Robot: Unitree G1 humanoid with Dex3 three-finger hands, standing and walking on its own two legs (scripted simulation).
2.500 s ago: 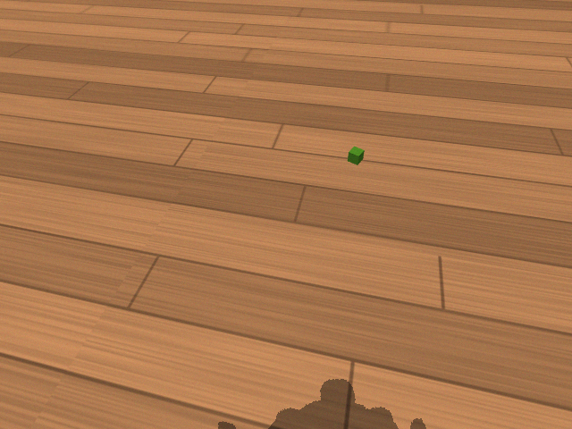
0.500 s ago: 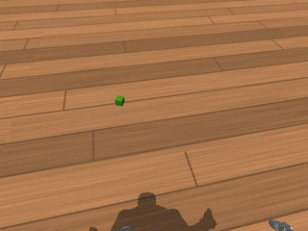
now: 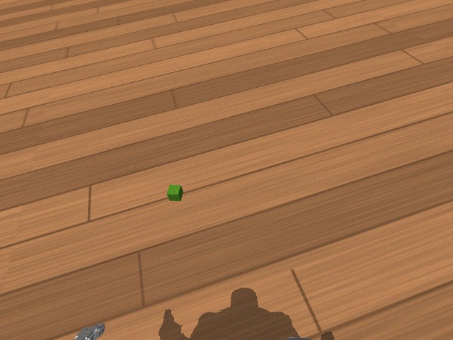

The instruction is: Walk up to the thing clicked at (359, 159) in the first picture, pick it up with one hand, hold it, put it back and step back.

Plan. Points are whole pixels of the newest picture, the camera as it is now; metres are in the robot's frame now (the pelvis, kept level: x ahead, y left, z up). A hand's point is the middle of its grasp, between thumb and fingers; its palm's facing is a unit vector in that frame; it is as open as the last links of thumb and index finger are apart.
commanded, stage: walk up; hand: left
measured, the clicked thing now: (175, 193) +0.94 +0.38 -0.73
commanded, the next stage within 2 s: none
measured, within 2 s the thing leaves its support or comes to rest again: neither
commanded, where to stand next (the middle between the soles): +0.54 +0.18 m, yaw -5 degrees
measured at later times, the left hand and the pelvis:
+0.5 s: hand (65, 305) +0.23 +0.40 -0.15, palm faces -0.10 -0.92 -0.38, open 7.3 cm; pelvis +0.18 +0.12 +0.01, yaw -3 degrees
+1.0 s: hand (87, 212) +0.44 +0.40 -0.10, palm faces -0.06 -0.89 -0.45, open 7.3 cm; pelvis +0.33 +0.14 +0.01, yaw -4 degrees
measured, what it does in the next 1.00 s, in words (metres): walks ahead: left foot, then right foot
